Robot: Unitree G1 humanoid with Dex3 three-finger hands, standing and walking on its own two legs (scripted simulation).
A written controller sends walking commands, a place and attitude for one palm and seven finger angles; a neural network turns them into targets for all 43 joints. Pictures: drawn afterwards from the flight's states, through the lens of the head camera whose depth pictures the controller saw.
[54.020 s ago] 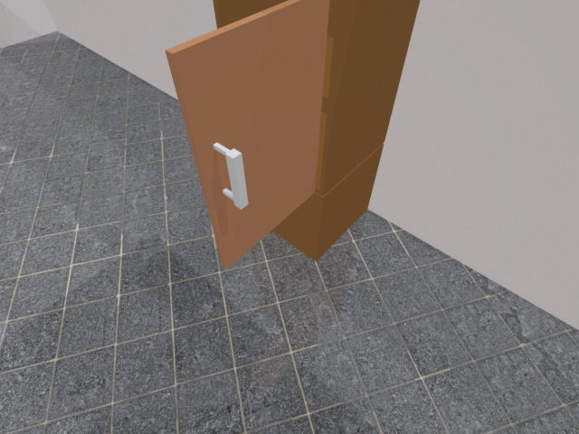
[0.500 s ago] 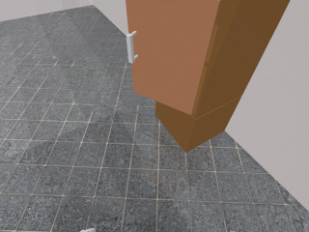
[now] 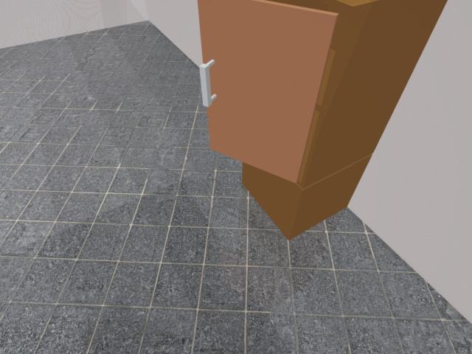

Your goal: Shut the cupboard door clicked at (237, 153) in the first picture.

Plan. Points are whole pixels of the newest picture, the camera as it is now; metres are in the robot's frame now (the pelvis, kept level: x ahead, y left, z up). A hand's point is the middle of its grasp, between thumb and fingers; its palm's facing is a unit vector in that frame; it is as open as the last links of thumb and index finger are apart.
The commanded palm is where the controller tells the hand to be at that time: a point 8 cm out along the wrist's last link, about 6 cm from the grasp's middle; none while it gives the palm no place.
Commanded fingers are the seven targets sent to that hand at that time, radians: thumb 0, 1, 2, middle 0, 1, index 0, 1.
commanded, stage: let the arm hang, fingers relaxed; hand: left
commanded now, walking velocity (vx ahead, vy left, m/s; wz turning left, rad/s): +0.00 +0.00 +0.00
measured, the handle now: (209, 83) +0.91 +0.14 -0.02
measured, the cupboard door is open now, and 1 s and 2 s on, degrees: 29 29 29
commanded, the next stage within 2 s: look to check the result in 0.32 s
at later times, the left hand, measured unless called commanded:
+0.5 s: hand out of the picture +0.01 +0.17 -0.17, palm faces +0.01 -0.98 -0.19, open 7.3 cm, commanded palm none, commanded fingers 0.00 0.90 0.90 -0.20 -0.30 -0.20 -0.30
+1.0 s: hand out of the picture +0.05 +0.18 -0.17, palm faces +0.00 -0.98 -0.21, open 7.4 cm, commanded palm none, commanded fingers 0.00 0.90 0.90 -0.20 -0.30 -0.20 -0.30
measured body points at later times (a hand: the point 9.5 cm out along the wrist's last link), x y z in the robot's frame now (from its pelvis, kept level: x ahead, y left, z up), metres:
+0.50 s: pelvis +0.02 +0.00 +0.00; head +0.03 +0.00 +0.45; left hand +0.01 +0.22 -0.16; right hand +0.01 -0.23 -0.16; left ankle +0.04 +0.08 -0.74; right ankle +0.01 -0.12 -0.74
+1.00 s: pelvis +0.04 +0.00 +0.00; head +0.04 +0.00 +0.45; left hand +0.05 +0.23 -0.16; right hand +0.05 -0.24 -0.15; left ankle +0.04 +0.08 -0.74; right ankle +0.01 -0.12 -0.74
